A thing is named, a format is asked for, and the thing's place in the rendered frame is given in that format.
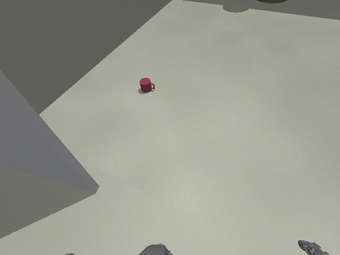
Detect mug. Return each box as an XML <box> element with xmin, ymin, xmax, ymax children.
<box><xmin>140</xmin><ymin>78</ymin><xmax>155</xmax><ymax>93</ymax></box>

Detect right robot hand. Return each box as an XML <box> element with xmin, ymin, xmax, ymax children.
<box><xmin>298</xmin><ymin>240</ymin><xmax>329</xmax><ymax>255</ymax></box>

